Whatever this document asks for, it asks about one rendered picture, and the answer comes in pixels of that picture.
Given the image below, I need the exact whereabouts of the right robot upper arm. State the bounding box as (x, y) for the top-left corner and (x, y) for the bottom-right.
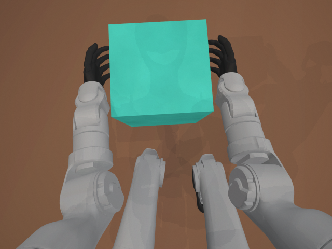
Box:
(228, 163), (332, 249)

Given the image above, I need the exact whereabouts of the left robot forearm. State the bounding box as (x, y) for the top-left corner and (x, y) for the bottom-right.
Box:
(60, 81), (113, 209)

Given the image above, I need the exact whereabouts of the robot left shin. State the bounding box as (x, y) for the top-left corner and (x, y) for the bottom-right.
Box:
(134, 148), (159, 170)

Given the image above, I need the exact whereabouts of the robot right hand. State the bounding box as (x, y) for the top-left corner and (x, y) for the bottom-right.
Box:
(208, 35), (238, 78)

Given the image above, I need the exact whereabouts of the robot left hand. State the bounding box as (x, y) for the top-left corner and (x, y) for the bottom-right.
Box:
(84, 43), (110, 86)

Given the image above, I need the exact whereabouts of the carton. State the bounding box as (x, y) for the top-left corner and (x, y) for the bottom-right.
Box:
(108, 19), (214, 127)

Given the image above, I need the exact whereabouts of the robot right foot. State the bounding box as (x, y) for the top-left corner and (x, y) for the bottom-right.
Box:
(192, 169), (204, 213)

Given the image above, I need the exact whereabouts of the right robot forearm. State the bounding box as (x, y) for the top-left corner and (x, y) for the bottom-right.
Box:
(215, 72), (294, 187)

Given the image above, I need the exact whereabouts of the left robot upper arm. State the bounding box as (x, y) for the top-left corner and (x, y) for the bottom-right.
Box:
(16, 170), (124, 249)

